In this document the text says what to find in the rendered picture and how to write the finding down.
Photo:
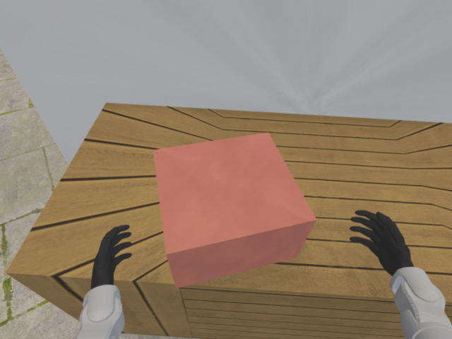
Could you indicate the pedestal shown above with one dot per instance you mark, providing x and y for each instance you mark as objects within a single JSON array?
[{"x": 333, "y": 289}]

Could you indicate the left robot forearm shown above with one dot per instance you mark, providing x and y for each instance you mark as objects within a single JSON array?
[{"x": 102, "y": 316}]

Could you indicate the robot right hand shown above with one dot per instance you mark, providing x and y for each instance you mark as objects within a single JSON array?
[{"x": 387, "y": 243}]

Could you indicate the carton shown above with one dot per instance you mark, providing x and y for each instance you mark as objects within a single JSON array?
[{"x": 228, "y": 206}]

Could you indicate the right robot forearm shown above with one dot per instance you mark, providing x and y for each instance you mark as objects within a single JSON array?
[{"x": 421, "y": 305}]

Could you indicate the robot left hand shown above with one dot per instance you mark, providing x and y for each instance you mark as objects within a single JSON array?
[{"x": 105, "y": 261}]

